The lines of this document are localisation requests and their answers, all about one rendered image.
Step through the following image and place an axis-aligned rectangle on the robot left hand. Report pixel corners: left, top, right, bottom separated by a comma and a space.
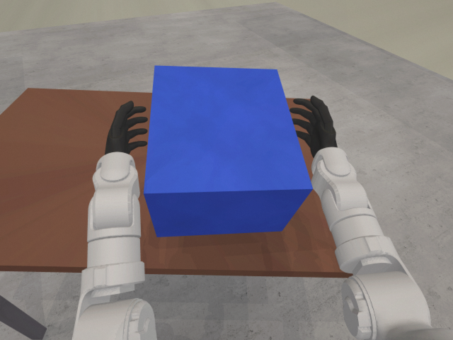
105, 101, 148, 155

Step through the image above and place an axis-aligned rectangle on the robot right forearm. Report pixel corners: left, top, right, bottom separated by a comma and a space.
311, 147, 431, 325

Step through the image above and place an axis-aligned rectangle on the robot left forearm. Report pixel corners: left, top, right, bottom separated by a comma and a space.
72, 152, 145, 340

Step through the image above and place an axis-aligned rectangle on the robot right hand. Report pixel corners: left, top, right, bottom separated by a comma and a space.
289, 96, 338, 158

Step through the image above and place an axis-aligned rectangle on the left robot upper arm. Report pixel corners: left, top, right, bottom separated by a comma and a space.
74, 298, 157, 340

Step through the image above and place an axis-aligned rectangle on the right robot upper arm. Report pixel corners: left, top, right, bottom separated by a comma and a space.
341, 271, 453, 340

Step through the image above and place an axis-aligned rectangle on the carton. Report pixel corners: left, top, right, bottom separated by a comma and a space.
144, 65, 313, 237

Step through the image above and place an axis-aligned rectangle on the table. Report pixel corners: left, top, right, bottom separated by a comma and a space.
0, 88, 353, 340

